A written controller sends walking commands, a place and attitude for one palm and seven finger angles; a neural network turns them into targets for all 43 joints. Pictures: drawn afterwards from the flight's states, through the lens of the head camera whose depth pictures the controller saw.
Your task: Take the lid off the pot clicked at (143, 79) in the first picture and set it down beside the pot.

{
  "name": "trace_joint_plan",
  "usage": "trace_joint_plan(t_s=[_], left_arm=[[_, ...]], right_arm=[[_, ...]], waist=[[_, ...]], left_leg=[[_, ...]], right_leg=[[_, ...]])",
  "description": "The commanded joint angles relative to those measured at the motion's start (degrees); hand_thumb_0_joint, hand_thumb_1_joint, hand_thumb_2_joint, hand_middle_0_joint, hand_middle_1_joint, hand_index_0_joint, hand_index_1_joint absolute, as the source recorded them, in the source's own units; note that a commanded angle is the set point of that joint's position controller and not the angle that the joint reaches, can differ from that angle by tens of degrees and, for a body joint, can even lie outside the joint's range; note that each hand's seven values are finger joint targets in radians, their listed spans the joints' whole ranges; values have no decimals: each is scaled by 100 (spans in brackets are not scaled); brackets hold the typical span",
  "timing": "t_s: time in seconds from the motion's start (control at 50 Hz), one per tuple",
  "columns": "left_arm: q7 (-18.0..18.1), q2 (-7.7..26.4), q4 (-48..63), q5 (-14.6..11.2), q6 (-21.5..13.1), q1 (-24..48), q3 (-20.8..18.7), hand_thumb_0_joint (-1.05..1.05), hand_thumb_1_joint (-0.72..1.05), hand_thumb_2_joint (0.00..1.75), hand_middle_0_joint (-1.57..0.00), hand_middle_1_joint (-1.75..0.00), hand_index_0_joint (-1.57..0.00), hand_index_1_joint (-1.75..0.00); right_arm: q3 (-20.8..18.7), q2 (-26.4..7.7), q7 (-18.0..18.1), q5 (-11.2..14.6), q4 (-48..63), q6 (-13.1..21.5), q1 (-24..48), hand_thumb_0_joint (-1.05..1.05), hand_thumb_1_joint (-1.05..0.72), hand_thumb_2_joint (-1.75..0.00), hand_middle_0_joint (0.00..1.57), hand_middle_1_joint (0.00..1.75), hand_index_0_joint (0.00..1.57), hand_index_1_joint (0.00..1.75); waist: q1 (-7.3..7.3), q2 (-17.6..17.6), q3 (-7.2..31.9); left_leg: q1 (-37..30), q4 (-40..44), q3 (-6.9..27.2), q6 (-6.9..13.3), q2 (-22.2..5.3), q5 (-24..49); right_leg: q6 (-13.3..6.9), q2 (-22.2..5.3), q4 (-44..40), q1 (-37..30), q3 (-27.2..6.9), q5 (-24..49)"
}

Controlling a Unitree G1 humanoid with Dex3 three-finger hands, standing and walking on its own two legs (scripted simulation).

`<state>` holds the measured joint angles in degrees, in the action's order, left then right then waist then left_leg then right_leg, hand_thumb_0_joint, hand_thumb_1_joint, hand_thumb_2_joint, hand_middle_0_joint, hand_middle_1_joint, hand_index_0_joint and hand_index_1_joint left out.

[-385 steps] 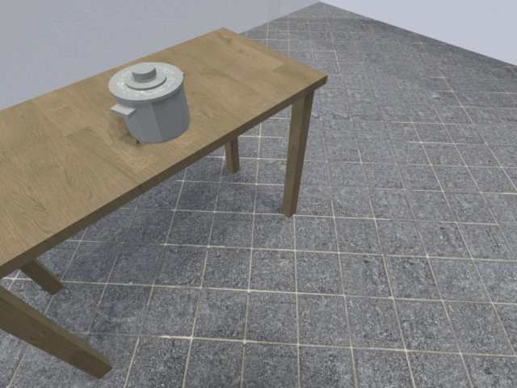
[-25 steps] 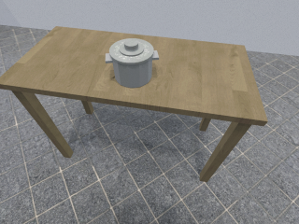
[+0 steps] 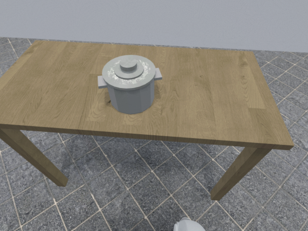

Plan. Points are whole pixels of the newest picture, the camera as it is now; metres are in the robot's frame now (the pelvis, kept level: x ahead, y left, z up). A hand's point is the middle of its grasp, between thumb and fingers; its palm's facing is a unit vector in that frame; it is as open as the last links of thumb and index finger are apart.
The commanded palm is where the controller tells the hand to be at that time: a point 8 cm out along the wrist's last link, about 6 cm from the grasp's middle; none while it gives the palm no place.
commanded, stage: come to a stop and stand still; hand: left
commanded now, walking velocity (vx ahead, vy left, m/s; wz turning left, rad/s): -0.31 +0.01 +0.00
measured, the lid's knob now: (128, 64) +0.56 +0.10 +0.12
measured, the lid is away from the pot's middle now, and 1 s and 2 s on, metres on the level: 0.00 0.00 0.00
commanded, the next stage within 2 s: look again from close up in 0.88 s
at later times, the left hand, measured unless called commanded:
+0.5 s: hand out of the picture +0.09 +0.21 -0.16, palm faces +0.03 -0.96 -0.28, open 7.3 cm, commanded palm none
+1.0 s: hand out of the picture +0.00 +0.20 -0.16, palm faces -0.02 -0.97 -0.25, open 7.4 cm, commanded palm none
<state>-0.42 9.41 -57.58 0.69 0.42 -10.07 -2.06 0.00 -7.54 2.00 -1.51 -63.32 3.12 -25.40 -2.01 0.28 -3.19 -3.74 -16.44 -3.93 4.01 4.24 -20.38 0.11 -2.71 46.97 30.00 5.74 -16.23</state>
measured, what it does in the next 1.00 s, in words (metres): steps on the spot: right foot, then left foot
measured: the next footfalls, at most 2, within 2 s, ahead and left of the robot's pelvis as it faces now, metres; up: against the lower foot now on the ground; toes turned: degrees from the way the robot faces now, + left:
right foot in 0.06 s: +0.15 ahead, -0.09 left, +0.00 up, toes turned -6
left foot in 0.56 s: +0.03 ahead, +0.15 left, +0.00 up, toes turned -2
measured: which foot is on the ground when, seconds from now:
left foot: down 0.00-0.08, up 0.10-0.54, down 0.56-1.00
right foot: up 0.00-0.04, down 0.06-0.56, up 0.58-0.82, down 0.84-1.00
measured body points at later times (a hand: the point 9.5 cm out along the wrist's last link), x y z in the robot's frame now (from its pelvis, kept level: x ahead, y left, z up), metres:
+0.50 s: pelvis +0.02 +0.01 +0.00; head +0.05 -0.01 +0.45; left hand +0.09 +0.26 -0.13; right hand +0.10 -0.24 -0.15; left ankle +0.00 +0.17 -0.70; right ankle +0.11 -0.09 -0.73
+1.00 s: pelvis +0.00 +0.03 +0.00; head +0.02 +0.00 +0.45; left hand +0.01 +0.25 -0.14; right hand +0.01 -0.20 -0.17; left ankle -0.01 +0.15 -0.73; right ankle -0.03 -0.07 -0.73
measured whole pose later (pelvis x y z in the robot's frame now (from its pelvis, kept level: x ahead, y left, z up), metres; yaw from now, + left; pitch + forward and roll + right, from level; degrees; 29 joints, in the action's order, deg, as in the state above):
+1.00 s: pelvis +0.00 +0.03 +0.00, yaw -3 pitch +0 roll +0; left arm 2.8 7.0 -62.1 0.6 -1.2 -17.4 0.3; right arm -1.0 -10.9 1.2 -0.6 -59.7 0.1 -14.5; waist -0.3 -3.7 -2.2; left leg 12.6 -28.5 -1.1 -0.4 -0.5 -16.0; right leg -2.0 1.3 29.1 11.6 1.1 -17.6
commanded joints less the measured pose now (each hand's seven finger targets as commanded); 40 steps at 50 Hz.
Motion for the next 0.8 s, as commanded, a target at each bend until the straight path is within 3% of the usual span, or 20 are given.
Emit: trace_joint_plan(t_s=[0.0,0.02,0.04,0.06,0.08,0.12,0.16,0.3,0.42,0.48,0.5,0.52,0.54,0.56,0.58,0.6,0.64,0.68,0.74,0.78], left_arm=[[111,395,192,1,-254,-685,-44,0,90,90,-20,-30,-20,-30],[161,554,-27,6,-302,-1305,-91,0,90,90,-20,-30,-20,-30],[247,984,-193,30,-362,-1857,-183,0,90,90,-20,-30,-20,-30],[274,1242,-270,-26,-356,-1945,-201,0,90,90,-20,-30,-20,-30],[305,1253,-102,-39,-310,-1639,-146,0,90,90,-20,-30,-20,-30],[356,944,66,-9,-225,-855,-116,0,90,90,-20,-30,-20,-30],[383,761,243,-2,-159,-350,-94,0,90,90,-20,-30,-20,-30],[331,1019,569,61,-5,-112,-242,0,90,90,-20,-30,-20,-30],[280,1234,600,150,42,-280,-312,0,90,90,-20,-30,-20,-30],[289,1237,506,113,83,-265,-308,0,90,90,-20,-30,-20,-30],[288,1145,515,80,104,-221,-279,0,90,90,-20,-30,-20,-30],[283,927,520,39,123,-230,-219,0,90,90,-20,-30,-20,-30],[250,629,535,-18,148,-323,-157,0,90,90,-20,-30,-20,-30],[254,583,503,-4,169,-326,-139,0,90,90,-20,-30,-20,-30],[230,651,484,12,174,-440,-166,0,90,90,-20,-30,-20,-30],[239,686,330,90,211,-436,-165,0,90,90,-20,-30,-20,-30],[201,726,141,63,202,-665,-178,0,90,90,-20,-30,-20,-30],[190,680,38,32,136,-731,-133,0,90,90,-20,-30,-20,-30],[209,506,28,-7,54,-621,-20,0,90,90,-20,-30,-20,-30],[218,525,-106,-38,-21,-757,9,0,90,90,-20,-30,-20,-30]], right_arm=[[-162,-904,115,68,110,41,-192,0,-90,-90,20,30,20,30],[-167,-899,114,143,150,38,-91,0,-90,-90,20,30,20,30],[-199,-785,86,213,205,30,-191,0,-90,-90,20,30,20,30],[-237,-639,94,270,244,-42,-283,0,-90,-90,20,30,20,30],[-264,-637,149,264,301,-146,-228,0,-90,-90,20,30,20,30],[-260,-375,93,213,216,-354,80,0,-90,-90,20,30,20,30],[-288,-323,43,164,171,-531,92,0,-90,-90,20,30,20,30],[-420,-494,-111,88,486,-674,564,0,-90,-90,20,30,20,30],[-400,-579,-172,113,756,-520,1038,0,-90,-90,20,30,20,30],[-351,-496,-164,125,629,-423,695,0,-90,-90,20,30,20,30],[-331,-532,-149,130,555,-392,480,0,-90,-90,20,30,20,30],[-335,-675,-126,111,542,-352,407,0,-90,-90,20,30,20,30],[-389,-1016,-107,43,675,-338,617,0,-90,-90,20,30,20,30],[-358,-1188,-71,19,922,-374,1173,0,-90,-90,20,30,20,30],[-309,-1198,-61,-10,1067,-379,1454,0,-90,-90,20,30,20,30],[-275,-1036,-28,11,973,-313,1669,0,-90,-90,20,30,20,30],[-204,-945,31,43,915,-315,1651,0,-90,-90,20,30,20,30],[-198,-912,47,71,812,-290,1441,0,-90,-90,20,30,20,30],[-224,-973,61,57,584,-279,1057,0,-90,-90,20,30,20,30],[-228,-940,60,93,435,-261,841,0,-90,-90,20,30,20,30]], waist=[[461,-391,284],[725,-269,610],[835,341,1143],[660,540,1460],[470,211,1112],[322,545,475],[87,298,324],[184,801,551],[366,1177,604],[216,1070,723],[102,743,616],[74,115,458],[133,-1202,173],[253,-1509,-259],[409,-1066,-317],[455,-1485,-250],[492,-1239,-113],[423,-763,118],[247,-848,342],[241,-626,476]], left_leg=[[153,-1422,519,68,-1560,6516],[766,-2060,443,-159,-1340,5899],[1912,-3245,299,-404,-761,3795],[2321,-4486,187,-537,-168,-1164],[2234,-4738,684,-394,-270,-1674],[2376,-5096,797,-454,-488,-1390],[2257,-4816,774,-520,-572,-1088],[2591,-4665,488,-700,-486,-341],[2257,-3017,315,-628,-417,-476],[1310,-1331,133,-565,-332,142],[837,-711,159,-520,-322,458],[766,-119,603,-413,-688,304],[1323,583,1882,-101,-1633,-360],[2439,1019,2297,155,-2162,-522],[3073,1088,2117,360,-2201,-666],[2834,983,1879,240,-1844,1],[2184,512,1323,220,-1531,1135],[1587,241,1172,353,-1539,2079],[765,-98,1260,460,-1613,3091],[675,-492,1236,342,-1541,3630]], right_leg=[[-198,332,-1563,-1292,148,844],[-269,141,-1950,-2427,-86,2226],[-834,-950,-1552,-3699,-1507,5171],[-1725,-2317,-1830,-3886,-2550,7677],[-1930,-2468,-2107,-3126,-2212,7417],[-1749,-2044,-2423,-1990,-1972,5682],[-1405,-1687,-2702,-1378,-1446,4467],[-1051,-1283,-2986,-1179,-1335,2011],[-1011,-1167,-3201,-1523,-1743,360],[-739,-1010,-3006,-1247,-1687,-263],[-524,-842,-2856,-836,-1606,-702],[-304,-519,-2348,-536,-1323,-933],[-20,63,-1478,-243,-808,-951],[75,245,-827,-509,-534,-1000],[63,198,-287,-999,-627,-828],[91,157,-101,-954,-806,-721],[91,238,274,-778,-805,-494],[121,207,212,-715,-702,-592],[177,97,-892,-859,-527,-853],[159,81,-2082,-1477,-524,-115]])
